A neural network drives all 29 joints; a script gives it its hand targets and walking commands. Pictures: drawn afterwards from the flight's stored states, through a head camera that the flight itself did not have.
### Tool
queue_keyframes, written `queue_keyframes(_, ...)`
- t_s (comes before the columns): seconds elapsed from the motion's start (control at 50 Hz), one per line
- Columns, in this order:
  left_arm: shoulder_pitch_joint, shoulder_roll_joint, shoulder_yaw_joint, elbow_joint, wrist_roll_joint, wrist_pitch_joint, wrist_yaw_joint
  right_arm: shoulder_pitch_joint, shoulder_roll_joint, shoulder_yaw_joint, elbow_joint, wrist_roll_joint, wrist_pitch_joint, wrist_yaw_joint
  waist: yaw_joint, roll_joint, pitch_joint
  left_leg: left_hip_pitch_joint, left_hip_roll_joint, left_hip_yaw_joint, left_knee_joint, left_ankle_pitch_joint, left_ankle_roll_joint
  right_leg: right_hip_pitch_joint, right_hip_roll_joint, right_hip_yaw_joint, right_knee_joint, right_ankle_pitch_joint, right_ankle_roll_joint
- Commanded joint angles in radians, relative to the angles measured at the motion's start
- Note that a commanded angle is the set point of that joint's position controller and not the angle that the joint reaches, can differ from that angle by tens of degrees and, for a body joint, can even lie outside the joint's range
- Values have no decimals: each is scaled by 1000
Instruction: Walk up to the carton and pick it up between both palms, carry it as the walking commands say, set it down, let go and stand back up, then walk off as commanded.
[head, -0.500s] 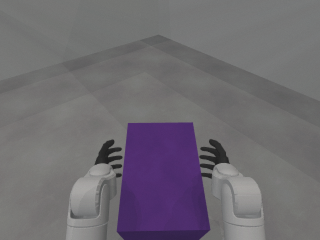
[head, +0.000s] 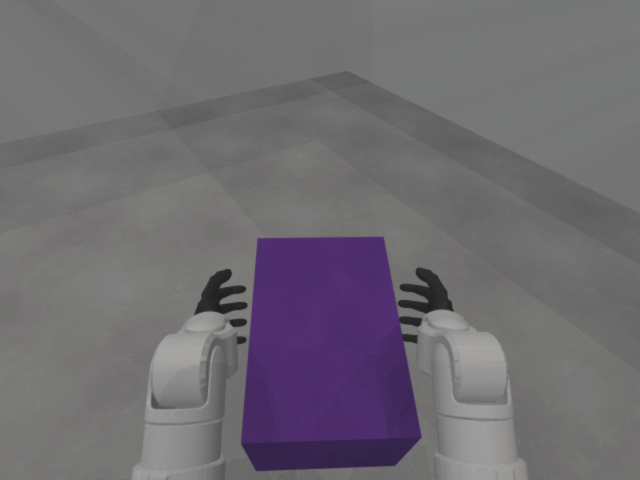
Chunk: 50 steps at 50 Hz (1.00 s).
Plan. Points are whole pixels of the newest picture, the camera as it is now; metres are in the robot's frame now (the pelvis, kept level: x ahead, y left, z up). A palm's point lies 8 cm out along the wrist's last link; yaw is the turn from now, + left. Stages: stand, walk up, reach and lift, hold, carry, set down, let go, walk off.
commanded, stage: carry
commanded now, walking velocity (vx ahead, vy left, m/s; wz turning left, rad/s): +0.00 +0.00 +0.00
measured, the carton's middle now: (323, 347) +0.32 +0.00 +0.02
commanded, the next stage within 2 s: none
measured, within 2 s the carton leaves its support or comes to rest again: neither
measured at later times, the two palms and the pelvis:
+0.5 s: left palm (234, 334) +0.29 +0.11 +0.09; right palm (457, 339) +0.28 -0.16 +0.09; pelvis -0.01 -0.02 +0.00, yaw +0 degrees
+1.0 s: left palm (240, 330) +0.30 +0.10 +0.09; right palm (458, 332) +0.29 -0.17 +0.09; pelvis +0.00 -0.03 +0.00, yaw +0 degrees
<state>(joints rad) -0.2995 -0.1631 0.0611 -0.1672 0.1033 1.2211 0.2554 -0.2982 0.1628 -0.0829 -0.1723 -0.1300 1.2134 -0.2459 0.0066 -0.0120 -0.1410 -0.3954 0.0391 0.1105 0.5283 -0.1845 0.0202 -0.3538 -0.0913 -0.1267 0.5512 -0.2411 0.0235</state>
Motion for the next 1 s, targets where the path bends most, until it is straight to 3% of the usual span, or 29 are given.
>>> queue_keyframes(0.0, -380, -975, -441, -32, -301, -55, -235, -366, 961, 429, -29, 303, -50, 230, -5, 53, -187, 43, 122, -159, -172, -161, -13, 71, -39, 79, -79, -55, -21)
queue_keyframes(0.1, -407, -983, -417, 11, -281, -113, -246, -404, 975, 426, 6, 301, -102, 248, -8, 33, -193, 48, 107, -139, -141, -131, -20, 55, -46, 94, -108, -85, -31)
queue_keyframes(0.26, -378, -983, -436, -24, -291, -136, -249, -374, 974, 459, -38, 311, -123, 244, -13, 4, -221, 94, 95, -99, -78, -25, -18, 46, -64, 106, -130, -66, -43)
queue_keyframes(0.5, -356, -916, -402, -19, -271, -178, -242, -355, 908, 432, -25, 294, -163, 235, -15, 5, -227, 112, 102, -85, -55, 55, -22, 68, -65, 95, -112, 4, -51)
queue_keyframes(0.98, -327, -864, -395, -30, -258, -204, -227, -325, 853, 412, -18, 274, -193, 220, -14, 12, -216, 119, 111, -73, -50, 86, -28, 103, -60, 84, -96, 72, -53)
